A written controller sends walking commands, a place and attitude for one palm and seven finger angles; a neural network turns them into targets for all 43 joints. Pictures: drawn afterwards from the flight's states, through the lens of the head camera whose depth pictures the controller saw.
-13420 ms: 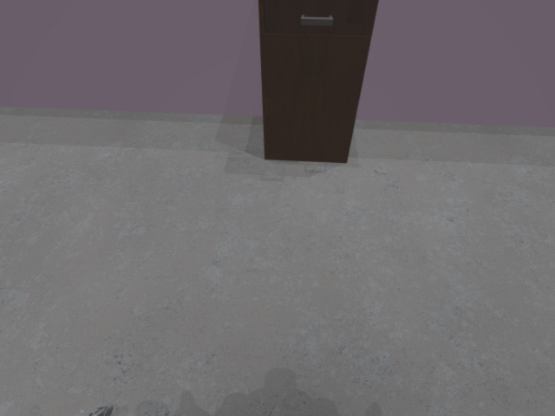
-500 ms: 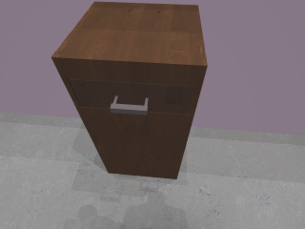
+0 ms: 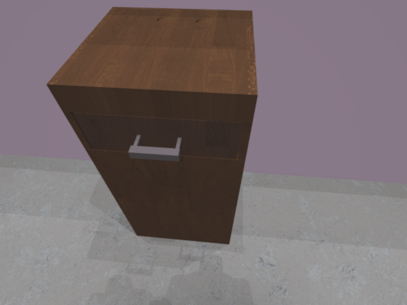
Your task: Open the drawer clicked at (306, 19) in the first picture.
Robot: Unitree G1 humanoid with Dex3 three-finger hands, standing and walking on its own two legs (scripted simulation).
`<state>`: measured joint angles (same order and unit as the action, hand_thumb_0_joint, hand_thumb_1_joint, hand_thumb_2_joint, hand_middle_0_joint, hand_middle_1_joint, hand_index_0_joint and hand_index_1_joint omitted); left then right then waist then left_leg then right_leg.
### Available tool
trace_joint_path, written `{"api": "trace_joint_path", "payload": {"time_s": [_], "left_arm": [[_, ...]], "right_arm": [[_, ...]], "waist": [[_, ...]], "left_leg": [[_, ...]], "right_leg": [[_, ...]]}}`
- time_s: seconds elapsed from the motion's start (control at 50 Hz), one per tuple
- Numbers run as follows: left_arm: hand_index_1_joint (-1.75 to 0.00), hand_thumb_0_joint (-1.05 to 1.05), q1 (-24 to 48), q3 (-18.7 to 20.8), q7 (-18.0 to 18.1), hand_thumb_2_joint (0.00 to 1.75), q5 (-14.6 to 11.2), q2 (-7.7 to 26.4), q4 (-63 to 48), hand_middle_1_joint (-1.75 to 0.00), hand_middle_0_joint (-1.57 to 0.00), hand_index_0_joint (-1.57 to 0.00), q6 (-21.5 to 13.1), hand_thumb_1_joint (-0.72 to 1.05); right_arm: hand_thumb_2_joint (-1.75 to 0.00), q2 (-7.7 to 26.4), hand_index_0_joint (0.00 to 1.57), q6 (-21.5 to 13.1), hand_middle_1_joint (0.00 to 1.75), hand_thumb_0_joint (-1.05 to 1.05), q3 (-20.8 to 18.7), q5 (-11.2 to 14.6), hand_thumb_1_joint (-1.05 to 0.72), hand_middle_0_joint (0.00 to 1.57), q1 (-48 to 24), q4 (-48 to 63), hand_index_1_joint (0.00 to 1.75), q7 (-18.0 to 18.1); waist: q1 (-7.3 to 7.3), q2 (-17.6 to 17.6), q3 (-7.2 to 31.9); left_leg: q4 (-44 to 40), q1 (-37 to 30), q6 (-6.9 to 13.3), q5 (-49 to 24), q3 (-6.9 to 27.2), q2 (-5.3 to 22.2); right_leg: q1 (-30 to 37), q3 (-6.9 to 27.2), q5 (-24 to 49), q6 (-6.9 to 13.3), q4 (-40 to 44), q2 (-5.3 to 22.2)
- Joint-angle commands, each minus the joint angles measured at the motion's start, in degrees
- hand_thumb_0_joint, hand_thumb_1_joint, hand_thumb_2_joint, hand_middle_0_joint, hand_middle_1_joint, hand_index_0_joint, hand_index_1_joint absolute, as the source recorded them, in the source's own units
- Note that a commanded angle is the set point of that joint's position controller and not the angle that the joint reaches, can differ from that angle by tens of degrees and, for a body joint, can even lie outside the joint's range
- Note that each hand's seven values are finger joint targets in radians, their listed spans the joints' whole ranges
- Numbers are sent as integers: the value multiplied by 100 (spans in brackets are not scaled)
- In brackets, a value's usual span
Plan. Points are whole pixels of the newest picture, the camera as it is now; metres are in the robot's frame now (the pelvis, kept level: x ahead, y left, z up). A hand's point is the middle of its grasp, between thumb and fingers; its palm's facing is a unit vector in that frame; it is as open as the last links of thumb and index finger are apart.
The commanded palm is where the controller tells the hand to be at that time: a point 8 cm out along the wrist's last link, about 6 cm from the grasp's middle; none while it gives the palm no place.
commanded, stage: come to a stop and stand still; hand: left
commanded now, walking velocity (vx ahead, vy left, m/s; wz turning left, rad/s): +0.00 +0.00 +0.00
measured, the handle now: (156, 146) +0.48 +0.15 -0.01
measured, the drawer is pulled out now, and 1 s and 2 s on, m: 0.00 0.00 0.00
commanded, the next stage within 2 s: look again from close up in 0.50 s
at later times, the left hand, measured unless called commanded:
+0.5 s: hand out of the picture +0.00 +0.15 -0.17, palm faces +0.04 -0.98 -0.20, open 7.3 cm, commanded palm none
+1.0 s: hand out of the picture -0.02 +0.15 -0.17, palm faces +0.06 -0.98 -0.18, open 7.3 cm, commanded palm none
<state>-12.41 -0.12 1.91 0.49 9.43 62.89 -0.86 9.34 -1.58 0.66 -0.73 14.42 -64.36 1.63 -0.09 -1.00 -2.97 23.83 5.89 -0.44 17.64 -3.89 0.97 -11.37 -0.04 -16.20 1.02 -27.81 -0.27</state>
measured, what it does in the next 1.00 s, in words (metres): stands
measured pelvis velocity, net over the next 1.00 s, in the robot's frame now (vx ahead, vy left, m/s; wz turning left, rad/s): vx -0.01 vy -0.01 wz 0.02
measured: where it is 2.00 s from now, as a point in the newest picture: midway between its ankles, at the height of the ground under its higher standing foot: outside the picture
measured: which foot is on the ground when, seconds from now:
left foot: down 0.00-1.00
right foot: down 0.00-1.00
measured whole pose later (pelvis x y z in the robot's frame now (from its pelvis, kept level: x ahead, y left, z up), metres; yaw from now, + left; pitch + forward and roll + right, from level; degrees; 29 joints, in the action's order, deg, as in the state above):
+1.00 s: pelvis -0.01 -0.01 +0.00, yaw +1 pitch +0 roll +0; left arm -16.3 0.0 1.8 0.5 8.1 64.3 -0.9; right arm 6.7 -1.5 0.9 -0.6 16.8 -65.7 2.0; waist 0.7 0.2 -2.5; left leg 23.2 6.2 -1.6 16.4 -2.5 2.2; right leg -10.6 -1.5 -14.6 2.3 -25.7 -1.4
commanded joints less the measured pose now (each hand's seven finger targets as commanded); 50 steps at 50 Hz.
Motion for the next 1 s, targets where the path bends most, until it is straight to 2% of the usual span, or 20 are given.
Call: {"api": "trace_joint_path", "payload": {"time_s": [0.0, 0.26, 0.46, 0.58, 0.66, 0.74, 0.86, 0.98], "left_arm": [[-30, 0, -360, 122, 25, 90, 8, 637, -147, -30, -20, -20, -101, 90], [-30, 0, -477, 113, 10, 90, 5, 586, -129, -30, -20, -20, -107, 90], [-30, 0, -601, 108, 5, 90, 1, 531, -83, -30, -20, -20, -114, 90], [-30, 0, -663, 98, 5, 90, -5, 463, -46, -30, -20, -20, -107, 90], [-30, 0, -715, 88, 3, 90, 1, 423, -24, -30, -20, -20, -102, 90], [-30, 0, -724, 98, 6, 90, -4, 416, -18, -30, -20, -20, -113, 90], [-30, 0, -764, 94, 10, 90, 7, 363, -1, -30, -20, -20, -97, 90], [-30, 0, -731, 96, 17, 90, 10, 343, 12, -30, -20, -20, -94, 90]], "right_arm": [[-90, 485, 20, -38, 30, 0, -109, -10, -90, 20, 404, 87, 30, 56], [-90, 381, 20, 2, 30, 0, -96, -2, -90, 20, 481, 18, 30, 57], [-90, 320, 20, 8, 30, 0, -96, 1, -90, 20, 545, -11, 30, 62], [-90, 301, 20, -9, 30, 0, -85, 0, -90, 20, 598, -32, 30, 72], [-90, 269, 20, -9, 30, 0, -83, 3, -90, 20, 613, -35, 30, 79], [-90, 270, 20, -25, 30, 0, -88, 0, -90, 20, 646, -34, 30, 79], [-90, 240, 20, -36, 30, 0, -82, 6, -90, 20, 645, -54, 30, 90], [-90, 223, 20, -37, 30, 0, -83, 3, -90, 20, 705, -66, 30, 89]], "waist": [[-3, 203, 187], [11, 238, 10], [9, 196, -19], [28, 69, -48], [31, 131, -125], [34, 163, 2], [59, 40, -133], [49, 62, -120]], "left_leg": [[-252, 130, 140, -1559, 359, 513], [-329, 199, 86, -1083, 339, 482], [-340, 240, 67, -985, 332, 467], [-365, 295, 88, -1073, 375, 495], [-389, 293, 95, -1027, 388, 504], [-365, 309, 105, -1135, 406, 496], [-413, 316, 120, -1219, 425, 527], [-439, 366, 137, -1225, 457, 533]], "right_leg": [[283, 548, 2310, 184, 370, 649], [196, 597, 1839, 198, 643, 602], [164, 603, 1609, 193, 750, 581], [175, 538, 1525, 189, 725, 563], [93, 545, 1411, 190, 738, 537], [217, 515, 1555, 189, 697, 568], [138, 467, 1504, 181, 649, 536], [174, 439, 1429, 176, 637, 538]]}}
